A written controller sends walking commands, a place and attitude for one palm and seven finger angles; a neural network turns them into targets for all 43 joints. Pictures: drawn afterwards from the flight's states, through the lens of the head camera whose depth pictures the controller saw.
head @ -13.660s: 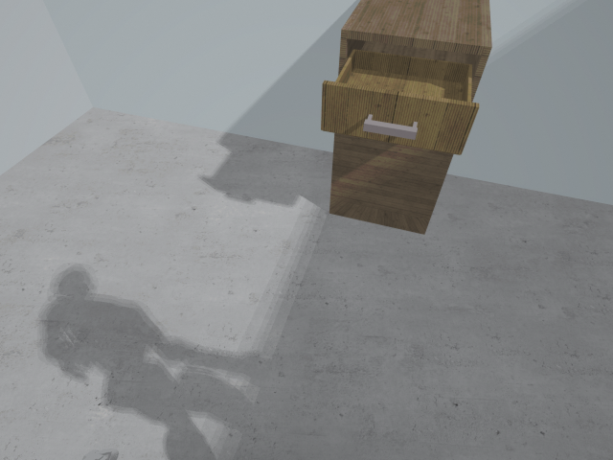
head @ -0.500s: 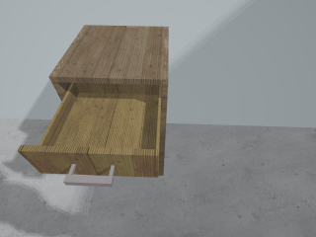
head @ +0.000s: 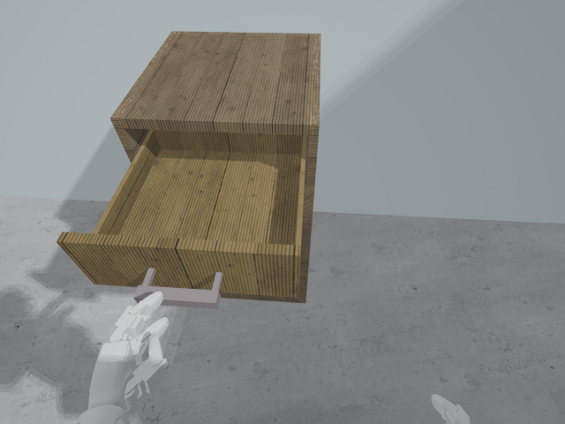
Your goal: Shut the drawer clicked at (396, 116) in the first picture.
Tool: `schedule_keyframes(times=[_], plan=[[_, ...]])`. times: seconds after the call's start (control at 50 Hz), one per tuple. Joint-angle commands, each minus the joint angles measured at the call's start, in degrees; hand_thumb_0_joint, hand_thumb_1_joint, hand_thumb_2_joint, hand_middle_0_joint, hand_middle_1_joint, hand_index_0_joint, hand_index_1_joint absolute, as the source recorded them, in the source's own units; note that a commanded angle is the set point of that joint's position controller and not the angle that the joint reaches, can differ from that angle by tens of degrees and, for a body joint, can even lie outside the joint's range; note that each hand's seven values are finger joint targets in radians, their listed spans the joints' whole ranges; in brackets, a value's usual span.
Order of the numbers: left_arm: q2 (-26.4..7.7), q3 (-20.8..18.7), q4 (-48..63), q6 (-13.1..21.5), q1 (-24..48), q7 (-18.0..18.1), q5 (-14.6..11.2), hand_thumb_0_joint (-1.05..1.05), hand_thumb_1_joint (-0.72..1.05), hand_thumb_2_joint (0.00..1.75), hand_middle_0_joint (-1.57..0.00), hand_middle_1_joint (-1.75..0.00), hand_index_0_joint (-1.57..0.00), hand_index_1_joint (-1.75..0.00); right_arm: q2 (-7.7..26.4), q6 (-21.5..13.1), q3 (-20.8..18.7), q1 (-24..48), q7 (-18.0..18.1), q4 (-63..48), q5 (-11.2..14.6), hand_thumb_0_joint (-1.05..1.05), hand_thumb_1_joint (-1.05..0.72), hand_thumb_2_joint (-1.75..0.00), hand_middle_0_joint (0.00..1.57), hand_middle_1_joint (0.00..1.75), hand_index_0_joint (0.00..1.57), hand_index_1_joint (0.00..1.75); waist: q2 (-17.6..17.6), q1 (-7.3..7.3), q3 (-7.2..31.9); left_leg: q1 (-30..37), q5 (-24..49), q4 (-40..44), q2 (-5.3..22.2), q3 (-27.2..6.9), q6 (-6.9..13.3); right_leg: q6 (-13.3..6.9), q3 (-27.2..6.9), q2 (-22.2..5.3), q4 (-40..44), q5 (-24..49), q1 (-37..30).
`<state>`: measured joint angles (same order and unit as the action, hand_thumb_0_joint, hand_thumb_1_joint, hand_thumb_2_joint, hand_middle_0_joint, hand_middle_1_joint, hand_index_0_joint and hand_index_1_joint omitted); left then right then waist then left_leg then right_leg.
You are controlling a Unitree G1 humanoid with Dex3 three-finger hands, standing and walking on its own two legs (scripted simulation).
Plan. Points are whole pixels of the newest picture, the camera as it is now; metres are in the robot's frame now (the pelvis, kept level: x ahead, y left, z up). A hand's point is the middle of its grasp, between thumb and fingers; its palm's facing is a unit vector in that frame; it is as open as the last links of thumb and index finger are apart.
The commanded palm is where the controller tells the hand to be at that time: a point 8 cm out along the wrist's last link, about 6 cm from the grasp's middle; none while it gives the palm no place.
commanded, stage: raise the hand and make a fist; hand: left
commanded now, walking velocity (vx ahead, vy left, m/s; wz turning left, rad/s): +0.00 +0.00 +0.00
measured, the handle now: (181, 286) +0.34 +0.18 -0.04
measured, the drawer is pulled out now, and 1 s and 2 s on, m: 0.30 0.30 0.30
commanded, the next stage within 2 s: bring the fist close to the handle in 1.68 s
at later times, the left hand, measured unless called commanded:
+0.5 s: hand (175, 397) +0.17 +0.14 +0.00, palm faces -0.08 -1.00 -0.05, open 4.4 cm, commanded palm +0.14 +0.21 +0.01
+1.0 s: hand (157, 398) +0.16 +0.15 +0.03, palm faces -0.03 -1.00 -0.04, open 3.1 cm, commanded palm +0.13 +0.21 +0.04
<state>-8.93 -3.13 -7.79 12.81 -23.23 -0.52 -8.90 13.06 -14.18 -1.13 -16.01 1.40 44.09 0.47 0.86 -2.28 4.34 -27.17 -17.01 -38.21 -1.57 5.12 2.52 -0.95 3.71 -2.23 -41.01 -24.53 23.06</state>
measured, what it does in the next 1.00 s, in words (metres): stands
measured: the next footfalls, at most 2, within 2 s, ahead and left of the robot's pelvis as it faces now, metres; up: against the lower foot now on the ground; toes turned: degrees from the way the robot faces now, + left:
none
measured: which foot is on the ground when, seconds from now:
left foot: down 0.00-1.00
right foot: down 0.00-1.00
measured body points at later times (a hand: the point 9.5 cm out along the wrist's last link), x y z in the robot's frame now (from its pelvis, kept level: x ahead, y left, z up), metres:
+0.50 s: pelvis -0.05 -0.03 -0.05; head -0.01 -0.04 +0.40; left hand +0.17 +0.20 +0.00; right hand +0.13 -0.25 -0.14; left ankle +0.02 +0.09 -0.72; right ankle -0.03 -0.10 -0.72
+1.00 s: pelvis -0.01 +0.00 -0.03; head +0.02 -0.01 +0.42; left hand +0.16 +0.21 +0.04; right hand +0.20 -0.23 -0.09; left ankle +0.02 +0.09 -0.72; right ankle -0.03 -0.10 -0.72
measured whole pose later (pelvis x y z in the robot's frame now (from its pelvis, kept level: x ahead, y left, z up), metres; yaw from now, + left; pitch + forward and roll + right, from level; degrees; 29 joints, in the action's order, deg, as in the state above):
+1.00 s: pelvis -0.01 +0.00 -0.03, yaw +1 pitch +10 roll -1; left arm -11.3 -3.1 12.2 19.9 -34.4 -12.9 -12.6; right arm 12.6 -11.9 -0.3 -10.7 2.1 29.2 2.6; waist 1.9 0.6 7.1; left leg -41.1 -23.7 -54.9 1.0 2.2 2.1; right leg -1.9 6.2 -0.1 -53.7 -29.3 34.3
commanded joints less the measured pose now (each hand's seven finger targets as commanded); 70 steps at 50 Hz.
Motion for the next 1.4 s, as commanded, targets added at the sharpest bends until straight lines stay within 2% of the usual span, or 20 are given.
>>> schedule_keyframes(times=[0.0, 0.02, 0.04, 0.08, 0.1, 0.16, 0.24, 0.32, 0.34, 0.42, 0.44, 0.52, 0.66, 0.76, 0.84, 0.92, 0.96, 1.12, 1.32, 1.38], plan=[[-0.4, -2.5, 0.1, 16.7, -13.8, -13.3, -3.1, 0.00, 0.90, 0.90, -0.44, -0.56, -0.44, -0.56, 8.2, -3.0, -4.5, 9.2, -1.6, -14.4, -0.3, 0.00, -0.90, -0.90, 0.20, 0.30, 0.20, 0.30, -12.5, 4.62, 7.6, -7.9, 10.2, -10.1, 1.9, -5.3, -2.8, -0.5, 1.0, 2.5, -7.9, 16.6, 13.8], [-2.8, -4.1, -0.4, 20.2, -12.0, -16.0, -2.9, 0.00, 0.90, 0.90, -0.46, -0.58, -0.46, -0.58, 7.9, -2.7, -4.6, 9.4, -2.3, -14.8, 0.0, 0.00, -0.90, -0.90, 0.20, 0.30, 0.20, 0.30, -7.3, 4.86, 6.2, -10.2, 7.8, -11.8, 1.9, -5.3, -3.1, -1.1, -0.3, 1.9, -9.6, 14.8, 16.1], [-5.5, -6.5, 2.6, 21.9, -11.2, -17.5, -3.8, 0.00, 0.90, 0.90, -0.48, -0.60, -0.48, -0.60, 8.0, -2.4, -4.8, 10.1, -2.6, -17.3, 0.3, 0.00, -0.90, -0.90, 0.20, 0.30, 0.20, 0.30, -4.5, 5.56, 9.3, -10.8, 6.0, -13.3, 1.7, -4.7, -2.8, -1.3, -1.0, 1.9, -10.9, 12.0, 16.3], [-8.3, -8.6, 8.8, 20.6, -8.4, -18.0, -5.0, 0.00, 0.90, 0.90, -0.52, -0.65, -0.52, -0.65, 7.9, -1.4, -4.5, 11.8, -2.0, -21.8, 1.0, 0.00, -0.90, -0.90, 0.20, 0.30, 0.20, 0.30, -0.5, 6.10, 13.4, -12.1, 1.7, -14.4, 1.2, -3.7, -1.9, -1.1, -2.6, 2.0, -11.2, 6.3, 16.2], [-8.4, -7.9, 12.0, 19.2, -5.1, -17.6, -5.9, 0.00, 0.90, 0.90, -0.54, -0.67, -0.54, -0.67, 7.6, -0.8, -4.0, 12.1, -1.4, -23.5, 1.4, 0.00, -0.90, -0.90, 0.20, 0.30, 0.20, 0.30, 0.9, 5.38, 12.2, -13.5, -1.9, -14.9, 1.0, -3.4, -1.5, -0.9, -4.0, 1.9, -9.9, 1.7, 17.1], [-9.5, -7.7, 21.5, 17.7, 3.7, -14.1, -6.6, 0.00, 0.90, 0.90, -0.60, -0.73, -0.60, -0.73, 7.0, 0.1, -3.0, 9.8, 0.4, -24.8, 1.8, 0.00, -0.90, -0.90, 0.20, 0.30, 0.20, 0.30, 1.7, 2.65, 10.3, -14.4, -9.5, -15.8, 1.8, -5.2, -0.8, -0.6, -7.1, 2.0, -5.8, -11.0, 20.5], [-9.2, -2.7, 28.1, 19.6, 12.4, -12.6, -5.5, 0.00, 0.90, 0.90, -0.68, -0.82, -0.68, -0.82, 6.8, -1.0, -1.4, 7.0, 2.1, -23.8, 1.6, 0.00, -0.90, -0.90, 0.20, 0.30, 0.20, 0.30, 3.0, -1.55, 8.5, -15.2, -11.6, -18.9, 2.4, -5.9, -0.1, -0.4, -9.8, 1.9, -2.8, -16.1, 22.9], [-12.1, -3.7, 18.3, 15.9, 10.6, -16.2, -5.8, 0.00, 0.90, 0.90, -0.76, -0.91, -0.76, -0.91, 8.0, -2.4, -0.3, 6.6, 2.8, -21.5, 2.1, 0.00, -0.90, -0.90, 0.20, 0.30, 0.20, 0.30, 0.7, -1.89, 5.6, -17.8, -11.9, -19.3, 2.7, -6.4, -0.1, 0.0, -10.9, 1.6, -0.4, -18.5, 21.7], [-11.0, -2.8, 17.2, 14.2, 10.4, -17.3, -6.4, 0.00, 0.90, 0.90, -0.78, -0.93, -0.78, -0.93, 7.9, -2.5, 0.0, 6.7, 2.9, -21.8, 2.2, 0.00, -0.90, -0.90, 0.20, 0.30, 0.20, 0.30, 0.5, -1.36, 5.7, -18.0, -11.4, -18.8, 2.6, -6.4, -0.1, 0.2, -11.2, 1.3, 0.2, -18.5, 20.4], [-15.4, -11.5, 14.3, 7.9, 4.5, -17.1, -8.2, 0.00, 0.90, 0.90, -0.86, -1.01, -0.86, -1.01, 7.4, -1.8, -0.3, 8.1, 3.2, -21.8, 2.5, 0.00, -0.90, -0.90, 0.20, 0.30, 0.20, 0.30, -1.3, 2.47, 9.4, -16.3, -6.8, -16.4, 2.3, -6.5, -0.5, 1.1, -11.9, -0.1, 1.8, -13.1, 12.1], [-12.7, -9.8, 16.5, 7.6, 3.1, -16.8, -8.5, 0.00, 0.90, 0.90, -0.88, -1.04, -0.88, -1.04, 6.8, -1.7, -0.2, 7.9, 3.0, -22.3, 2.4, 0.00, -0.90, -0.90, 0.20, 0.30, 0.20, 0.30, -0.8, 2.78, 10.2, -15.2, -4.7, -15.5, 2.1, -6.5, -0.4, 1.3, -11.2, -0.2, 1.2, -8.9, 11.0], [-12.1, -11.8, 19.2, 8.9, -3.1, -14.1, -7.9, 0.00, 0.90, 0.90, -0.96, -1.12, -0.96, -1.12, 5.8, -1.9, -1.2, 8.5, 2.4, -21.2, 1.9, 0.00, -0.90, -0.90, 0.20, 0.30, 0.20, 0.30, -2.4, 3.60, 10.7, -12.3, 0.2, -13.1, 2.2, -6.6, -0.6, 2.0, -8.3, 0.1, -0.8, 3.4, 8.4], [-9.5, -8.0, 23.0, 13.5, -7.9, -14.4, -6.8, 0.00, 0.90, 0.90, -1.10, -1.27, -1.10, -1.27, 6.5, -3.3, -2.5, 6.8, 1.6, -20.2, 1.9, 0.00, -0.90, -0.90, 0.20, 0.30, 0.20, 0.30, -2.5, 1.95, 10.5, -7.8, 4.1, -11.8, 2.1, -6.3, -0.3, 1.4, -4.5, 1.3, -3.1, 10.6, 10.2], [-9.0, -6.4, 28.8, 15.0, -8.6, -13.7, -6.7, 0.00, 0.90, 0.90, -1.20, -1.38, -1.20, -1.38, 6.7, -3.7, -2.6, 6.4, 1.5, -20.7, 1.9, 0.00, -0.90, -0.90, 0.20, 0.30, 0.20, 0.30, 1.6, 1.85, 13.1, -3.2, 6.8, -11.1, 2.3, -6.5, -0.1, 0.4, -2.0, 2.3, -4.7, 12.6, 11.1], [-5.9, -2.6, 29.9, 13.4, -11.7, -12.8, -5.6, 0.00, 0.90, 0.90, -1.28, -1.47, -1.28, -1.47, 6.5, -2.7, -2.2, 6.4, 1.0, -21.9, 1.9, 0.00, -0.90, -0.90, 0.20, 0.30, 0.20, 0.30, 0.9, 1.65, 11.3, -1.7, 8.0, -10.0, 2.6, -7.1, -0.1, 0.2, -0.4, 2.8, -5.2, 13.4, 12.0], [-8.8, -5.0, 31.2, 10.5, -13.2, -12.1, -4.5, 0.00, 0.90, 0.90, -1.36, -1.56, -1.36, -1.56, 6.4, -0.9, -2.2, 7.4, 1.0, -23.2, 2.0, 0.00, -0.90, -0.90, 0.20, 0.30, 0.20, 0.30, 0.0, 2.30, 10.8, -1.4, 8.5, -9.2, 2.8, -7.2, -0.1, 0.1, -0.2, 2.9, -4.4, 14.2, 10.4], [-6.9, -2.8, 33.8, 9.5, -13.3, -12.4, -4.6, 0.00, 0.90, 0.90, -1.40, -1.60, -1.40, -1.60, 6.1, -0.1, -1.7, 7.1, 0.8, -24.5, 2.1, 0.00, -0.90, -0.90, 0.20, 0.30, 0.20, 0.30, 1.3, 2.15, 11.0, -0.3, 9.3, -8.7, 2.9, -7.3, -0.3, 0.0, 0.6, 3.1, -4.7, 14.4, 10.3], [-6.9, -1.0, 38.1, 7.3, -12.1, -12.1, -4.3, 0.00, 0.90, 0.90, -1.40, -1.60, -1.40, -1.60, 6.1, 1.0, -0.4, 7.8, 0.6, -26.2, 2.2, 0.00, -0.90, -0.90, 0.20, 0.30, 0.20, 0.30, 3.3, 1.59, 8.4, 0.8, 5.4, -7.1, 3.2, -8.4, -0.4, -0.2, 1.1, 3.3, -3.4, 9.7, 11.4], [-7.3, -1.3, 38.8, 5.1, -14.8, -9.8, -3.5, 0.00, 0.90, 0.90, -1.40, -1.60, -1.40, -1.60, 6.2, 1.2, -0.2, 8.2, 0.7, -26.8, 2.5, 0.00, -0.90, -0.90, 0.20, 0.30, 0.20, 0.30, -0.2, 2.01, 5.4, -1.2, -0.3, -5.1, 3.3, -8.7, -0.6, -0.2, 1.1, 3.4, -1.8, 4.2, 11.1], [-6.3, 0.4, 40.1, 5.6, -13.7, -9.4, -3.8, 0.00, 0.90, 0.90, -1.40, -1.60, -1.40, -1.60, 6.3, 0.9, 0.0, 7.8, 0.6, -27.4, 2.5, 0.00, -0.90, -0.90, 0.20, 0.30, 0.20, 0.30, 1.3, 1.65, 4.8, -1.9, -3.3, -4.8, 3.2, -8.8, -0.6, -0.2, 0.9, 3.2, -1.6, 1.3, 12.0]])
